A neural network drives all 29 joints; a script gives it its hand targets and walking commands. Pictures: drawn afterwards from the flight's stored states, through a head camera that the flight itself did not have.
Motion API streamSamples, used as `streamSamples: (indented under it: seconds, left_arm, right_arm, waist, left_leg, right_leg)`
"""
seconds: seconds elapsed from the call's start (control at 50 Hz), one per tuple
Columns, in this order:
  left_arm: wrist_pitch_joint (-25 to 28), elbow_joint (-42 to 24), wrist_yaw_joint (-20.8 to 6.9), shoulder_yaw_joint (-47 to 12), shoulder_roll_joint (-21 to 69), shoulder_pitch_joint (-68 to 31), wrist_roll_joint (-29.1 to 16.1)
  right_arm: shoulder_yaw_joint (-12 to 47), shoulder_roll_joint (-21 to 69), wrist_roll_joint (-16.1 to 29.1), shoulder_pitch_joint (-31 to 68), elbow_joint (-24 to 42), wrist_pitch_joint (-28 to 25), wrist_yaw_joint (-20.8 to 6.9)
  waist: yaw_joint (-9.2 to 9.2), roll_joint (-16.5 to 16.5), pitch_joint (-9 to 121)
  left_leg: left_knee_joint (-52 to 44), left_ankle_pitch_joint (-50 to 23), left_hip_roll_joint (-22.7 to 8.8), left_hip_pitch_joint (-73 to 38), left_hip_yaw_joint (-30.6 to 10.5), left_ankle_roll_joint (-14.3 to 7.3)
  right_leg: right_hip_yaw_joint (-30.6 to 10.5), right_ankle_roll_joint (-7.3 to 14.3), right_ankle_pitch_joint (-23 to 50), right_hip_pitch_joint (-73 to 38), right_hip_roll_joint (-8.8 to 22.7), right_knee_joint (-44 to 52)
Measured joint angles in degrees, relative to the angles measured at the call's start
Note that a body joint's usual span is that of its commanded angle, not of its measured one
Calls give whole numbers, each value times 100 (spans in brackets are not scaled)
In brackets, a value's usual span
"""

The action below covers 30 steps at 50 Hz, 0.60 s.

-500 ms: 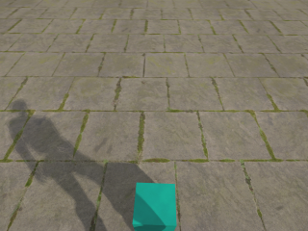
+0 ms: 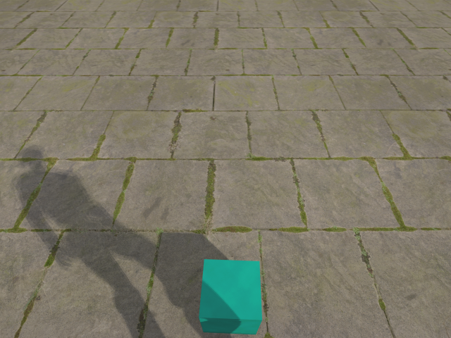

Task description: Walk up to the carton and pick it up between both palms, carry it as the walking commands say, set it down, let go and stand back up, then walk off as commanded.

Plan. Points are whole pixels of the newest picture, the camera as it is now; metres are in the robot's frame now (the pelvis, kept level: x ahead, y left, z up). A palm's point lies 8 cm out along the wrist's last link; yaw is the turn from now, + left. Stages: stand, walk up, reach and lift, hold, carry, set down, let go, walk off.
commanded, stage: stand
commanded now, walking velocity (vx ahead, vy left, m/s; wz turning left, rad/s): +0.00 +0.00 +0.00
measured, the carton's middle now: (230, 297) +0.37 +0.01 -0.65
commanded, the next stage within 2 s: reach and lift in 0.60 s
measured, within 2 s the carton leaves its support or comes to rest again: neither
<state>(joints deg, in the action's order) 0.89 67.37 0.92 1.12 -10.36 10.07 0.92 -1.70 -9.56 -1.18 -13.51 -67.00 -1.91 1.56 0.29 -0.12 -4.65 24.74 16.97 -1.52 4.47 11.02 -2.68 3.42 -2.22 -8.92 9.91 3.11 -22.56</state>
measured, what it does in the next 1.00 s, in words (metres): stands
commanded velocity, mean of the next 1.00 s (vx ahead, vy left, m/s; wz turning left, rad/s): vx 0.00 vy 0.00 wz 0.00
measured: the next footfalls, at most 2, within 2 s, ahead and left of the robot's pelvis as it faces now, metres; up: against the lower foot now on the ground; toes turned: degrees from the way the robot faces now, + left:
none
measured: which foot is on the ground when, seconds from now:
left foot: down 0.00-1.00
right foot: down 0.00-1.00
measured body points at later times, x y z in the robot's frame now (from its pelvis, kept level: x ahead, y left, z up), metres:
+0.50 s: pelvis -0.01 +0.00 +0.00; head +0.00 +0.01 +0.45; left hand +0.01 +0.22 -0.17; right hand -0.01 -0.22 -0.16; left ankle -0.03 +0.07 -0.74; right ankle +0.04 -0.15 -0.74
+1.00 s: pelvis -0.02 -0.01 -0.04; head +0.06 +0.00 +0.40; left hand +0.14 +0.22 -0.17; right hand +0.17 -0.21 -0.16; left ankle -0.03 +0.08 -0.74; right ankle +0.04 -0.15 -0.74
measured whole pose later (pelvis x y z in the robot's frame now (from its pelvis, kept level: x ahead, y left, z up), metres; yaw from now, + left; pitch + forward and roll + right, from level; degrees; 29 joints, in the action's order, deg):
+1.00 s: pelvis -0.02 -0.01 -0.04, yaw +6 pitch +11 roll -1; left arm -30.1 31.4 -2.0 3.2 -8.5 0.9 1.7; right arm -4.7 -6.2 -2.3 -2.8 -27.2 31.8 1.5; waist -2.3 1.1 0.8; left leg 49.0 24.2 -0.1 35.5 3.0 -2.7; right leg 0.9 -2.1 -18.5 38.0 2.0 -46.0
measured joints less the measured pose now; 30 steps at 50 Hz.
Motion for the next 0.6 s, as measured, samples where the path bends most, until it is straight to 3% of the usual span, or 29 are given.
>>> streamSamples:
  seconds: [0.6]
  left_arm:
    - [4, 2, 16, -22, 232, 175, -24]
  right_arm:
    - [0, 110, 58, -91, 76, 39, 13]
  waist:
    - [14, 35, 53]
  left_leg:
    - [107, -18, 6, 157, 34, -38]
  right_leg:
    - [-18, -23, 77, 140, 30, -37]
